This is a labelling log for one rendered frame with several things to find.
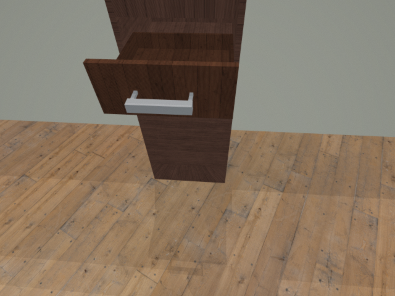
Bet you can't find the handle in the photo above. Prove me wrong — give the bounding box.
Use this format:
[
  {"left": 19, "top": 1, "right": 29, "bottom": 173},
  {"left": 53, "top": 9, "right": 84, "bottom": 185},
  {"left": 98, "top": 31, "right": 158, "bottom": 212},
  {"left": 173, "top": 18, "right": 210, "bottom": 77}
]
[{"left": 125, "top": 91, "right": 193, "bottom": 115}]

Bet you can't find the drawer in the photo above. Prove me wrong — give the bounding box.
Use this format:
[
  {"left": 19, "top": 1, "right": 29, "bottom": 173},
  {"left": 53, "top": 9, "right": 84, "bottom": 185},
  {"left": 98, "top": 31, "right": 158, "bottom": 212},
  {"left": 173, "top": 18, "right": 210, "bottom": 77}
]
[{"left": 83, "top": 32, "right": 239, "bottom": 119}]

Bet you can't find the cabinet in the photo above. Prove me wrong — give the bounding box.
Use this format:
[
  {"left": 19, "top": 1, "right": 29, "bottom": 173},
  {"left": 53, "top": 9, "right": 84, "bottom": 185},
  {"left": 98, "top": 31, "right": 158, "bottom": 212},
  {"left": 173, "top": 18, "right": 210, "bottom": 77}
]
[{"left": 105, "top": 0, "right": 247, "bottom": 183}]

